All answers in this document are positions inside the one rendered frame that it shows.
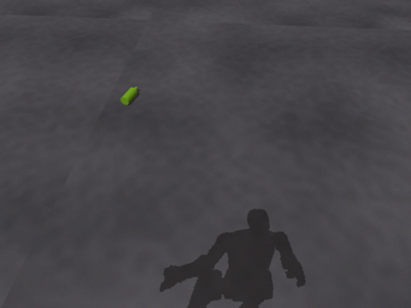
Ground bottle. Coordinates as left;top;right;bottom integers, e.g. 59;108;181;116
121;87;138;105

